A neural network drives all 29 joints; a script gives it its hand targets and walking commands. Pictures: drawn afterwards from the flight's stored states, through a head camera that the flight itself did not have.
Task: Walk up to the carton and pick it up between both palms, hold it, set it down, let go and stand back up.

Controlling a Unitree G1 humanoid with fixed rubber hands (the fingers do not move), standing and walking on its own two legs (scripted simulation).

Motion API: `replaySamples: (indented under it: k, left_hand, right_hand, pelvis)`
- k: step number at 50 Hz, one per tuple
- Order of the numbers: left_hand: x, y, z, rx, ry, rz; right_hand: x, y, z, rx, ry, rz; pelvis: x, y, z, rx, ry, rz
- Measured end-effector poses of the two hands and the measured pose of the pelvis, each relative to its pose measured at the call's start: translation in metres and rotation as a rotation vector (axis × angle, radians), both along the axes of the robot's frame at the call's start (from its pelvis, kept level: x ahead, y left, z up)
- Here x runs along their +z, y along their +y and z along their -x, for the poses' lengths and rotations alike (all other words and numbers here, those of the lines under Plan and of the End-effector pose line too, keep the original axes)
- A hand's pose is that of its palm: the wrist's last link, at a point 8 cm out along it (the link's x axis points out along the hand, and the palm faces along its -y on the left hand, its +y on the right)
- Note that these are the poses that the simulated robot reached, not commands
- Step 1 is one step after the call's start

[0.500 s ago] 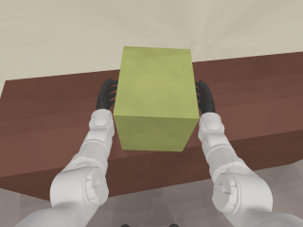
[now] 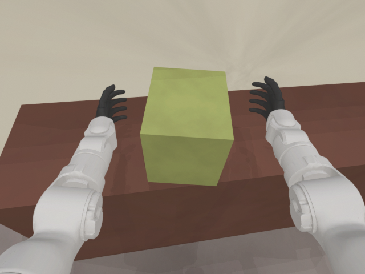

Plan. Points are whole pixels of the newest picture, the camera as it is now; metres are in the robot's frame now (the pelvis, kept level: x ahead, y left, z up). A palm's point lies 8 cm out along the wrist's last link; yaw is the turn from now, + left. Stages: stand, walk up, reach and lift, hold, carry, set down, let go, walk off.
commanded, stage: set down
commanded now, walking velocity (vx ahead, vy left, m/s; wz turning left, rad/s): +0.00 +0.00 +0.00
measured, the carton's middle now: (185, 127) +0.47 +0.02 +0.02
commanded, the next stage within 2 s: none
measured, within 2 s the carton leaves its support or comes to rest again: neither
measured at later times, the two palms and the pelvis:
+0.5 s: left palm (110, 127) +0.41 +0.20 +0.08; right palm (265, 128) +0.42 -0.16 +0.09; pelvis -0.01 +0.00 +0.00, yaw +2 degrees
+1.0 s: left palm (99, 157) +0.33 +0.21 +0.06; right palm (271, 163) +0.34 -0.16 +0.07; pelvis +0.00 +0.00 +0.01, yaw +2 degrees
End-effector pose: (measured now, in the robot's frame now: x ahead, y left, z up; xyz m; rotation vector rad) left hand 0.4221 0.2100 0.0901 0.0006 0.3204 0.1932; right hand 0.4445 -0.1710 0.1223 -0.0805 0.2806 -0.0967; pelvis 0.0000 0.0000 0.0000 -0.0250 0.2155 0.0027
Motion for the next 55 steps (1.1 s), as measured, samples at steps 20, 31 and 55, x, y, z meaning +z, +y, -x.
replaySamples:
  k: [20, 31, 55]
  left_hand:
    - [-0.02, -0.017, 0.001, -0.066, -0.037, 0.004]
    - [0.005, 0.002, 0.028, -0.033, -0.025, 0.004]
    - [-0.049, -0.002, 0.114, -0.06, 0.023, 0.013]
  right_hand:
    - [-0.044, 0.019, 0.017, 0.052, 0.008, -0.061]
    - [-0.01, -0.004, 0.032, 0.018, -0.052, -0.035]
    - [-0.075, 0.005, 0.13, 0.018, -0.002, -0.064]
  pelvis:
    - [-0.008, -0.007, 0.014, 0.04, 0.04, -0.003]
    - [0.007, -0.004, 0.0, 0.029, -0.077, -0.013]
    - [0.012, 0.003, 0.0, 0.022, -0.238, -0.028]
